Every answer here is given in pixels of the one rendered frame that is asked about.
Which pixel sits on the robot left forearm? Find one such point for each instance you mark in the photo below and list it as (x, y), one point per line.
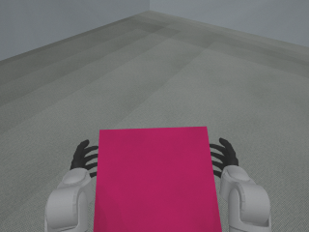
(66, 208)

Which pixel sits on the robot left hand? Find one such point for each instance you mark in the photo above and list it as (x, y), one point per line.
(79, 159)

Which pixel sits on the robot right hand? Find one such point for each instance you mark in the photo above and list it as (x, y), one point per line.
(229, 157)

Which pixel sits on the carton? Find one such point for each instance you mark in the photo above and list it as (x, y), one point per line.
(155, 180)

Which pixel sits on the robot right forearm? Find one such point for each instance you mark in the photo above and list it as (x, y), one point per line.
(249, 207)

